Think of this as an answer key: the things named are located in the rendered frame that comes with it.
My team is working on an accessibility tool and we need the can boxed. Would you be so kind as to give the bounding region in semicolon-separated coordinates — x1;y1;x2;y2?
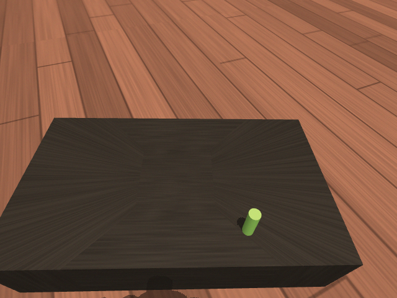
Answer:
242;208;262;236

